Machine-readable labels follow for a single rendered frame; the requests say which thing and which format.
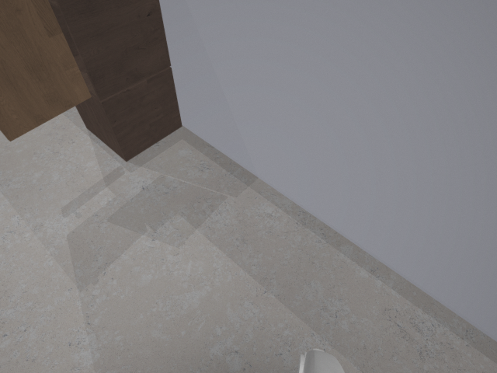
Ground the robot right thigh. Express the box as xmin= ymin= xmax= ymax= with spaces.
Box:
xmin=297 ymin=350 xmax=345 ymax=373

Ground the cupboard door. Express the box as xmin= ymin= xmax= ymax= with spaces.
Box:
xmin=0 ymin=0 xmax=92 ymax=141

